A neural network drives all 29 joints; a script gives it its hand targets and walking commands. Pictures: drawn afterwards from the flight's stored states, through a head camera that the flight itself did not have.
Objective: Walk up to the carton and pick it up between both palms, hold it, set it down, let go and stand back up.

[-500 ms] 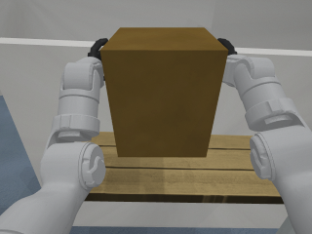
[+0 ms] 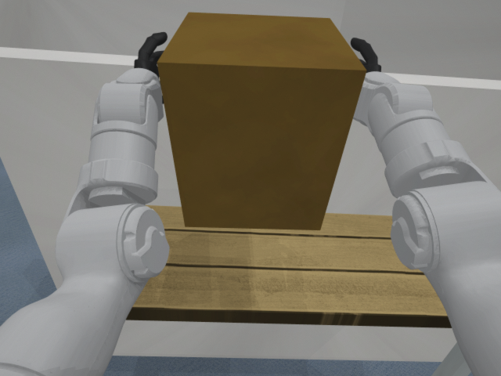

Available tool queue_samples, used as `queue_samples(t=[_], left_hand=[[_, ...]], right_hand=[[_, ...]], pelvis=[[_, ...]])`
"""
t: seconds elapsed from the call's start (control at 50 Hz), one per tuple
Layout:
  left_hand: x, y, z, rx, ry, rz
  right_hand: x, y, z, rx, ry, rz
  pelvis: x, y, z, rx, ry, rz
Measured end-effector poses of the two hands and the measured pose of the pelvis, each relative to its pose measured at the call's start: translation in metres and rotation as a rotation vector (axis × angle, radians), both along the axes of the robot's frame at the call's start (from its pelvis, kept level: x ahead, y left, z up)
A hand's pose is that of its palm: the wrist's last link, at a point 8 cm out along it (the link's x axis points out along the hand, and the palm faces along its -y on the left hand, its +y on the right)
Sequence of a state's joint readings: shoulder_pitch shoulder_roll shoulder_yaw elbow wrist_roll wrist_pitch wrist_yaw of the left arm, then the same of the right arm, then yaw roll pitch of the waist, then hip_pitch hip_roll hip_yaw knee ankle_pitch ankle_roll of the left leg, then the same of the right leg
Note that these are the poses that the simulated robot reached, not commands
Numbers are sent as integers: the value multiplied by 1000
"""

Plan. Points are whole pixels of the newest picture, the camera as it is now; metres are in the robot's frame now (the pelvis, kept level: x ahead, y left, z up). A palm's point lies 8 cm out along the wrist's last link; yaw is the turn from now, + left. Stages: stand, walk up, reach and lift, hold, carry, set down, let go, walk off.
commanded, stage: set down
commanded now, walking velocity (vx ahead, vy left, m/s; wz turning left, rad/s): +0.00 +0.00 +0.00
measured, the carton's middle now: (256, 124) +0.39 -0.01 +0.30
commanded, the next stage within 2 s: none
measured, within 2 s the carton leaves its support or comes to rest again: neither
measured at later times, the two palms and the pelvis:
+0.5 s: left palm (159, 124) +0.40 +0.13 +0.30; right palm (353, 125) +0.39 -0.17 +0.31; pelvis +0.00 +0.00 +0.00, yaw +1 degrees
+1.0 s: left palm (164, 151) +0.40 +0.13 +0.25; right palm (345, 147) +0.41 -0.17 +0.26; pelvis +0.00 -0.01 +0.00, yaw +1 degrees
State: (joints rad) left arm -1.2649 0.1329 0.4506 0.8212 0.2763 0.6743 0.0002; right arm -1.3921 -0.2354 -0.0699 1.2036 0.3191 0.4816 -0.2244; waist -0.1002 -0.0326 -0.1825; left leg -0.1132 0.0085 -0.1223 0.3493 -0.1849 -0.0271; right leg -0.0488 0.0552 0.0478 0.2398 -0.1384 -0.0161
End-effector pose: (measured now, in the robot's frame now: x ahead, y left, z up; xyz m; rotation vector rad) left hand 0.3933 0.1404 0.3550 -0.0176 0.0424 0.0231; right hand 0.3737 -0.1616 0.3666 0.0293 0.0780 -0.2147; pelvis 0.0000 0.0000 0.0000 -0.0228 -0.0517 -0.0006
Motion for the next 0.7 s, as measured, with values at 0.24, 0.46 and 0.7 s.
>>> queue_samples(t=[0.24,0.46,0.7], left_hand=[[4,-1,-62,19,33,47],[3,-7,-58,13,46,65],[4,-10,-78,16,79,82]], right_hand=[[16,0,-62,-11,27,38],[19,-7,-61,17,32,48],[25,-9,-77,4,62,66]], pelvis=[[0,-5,-1,-9,-10,21],[0,-3,-1,-4,13,14],[3,-7,-1,0,2,10]])
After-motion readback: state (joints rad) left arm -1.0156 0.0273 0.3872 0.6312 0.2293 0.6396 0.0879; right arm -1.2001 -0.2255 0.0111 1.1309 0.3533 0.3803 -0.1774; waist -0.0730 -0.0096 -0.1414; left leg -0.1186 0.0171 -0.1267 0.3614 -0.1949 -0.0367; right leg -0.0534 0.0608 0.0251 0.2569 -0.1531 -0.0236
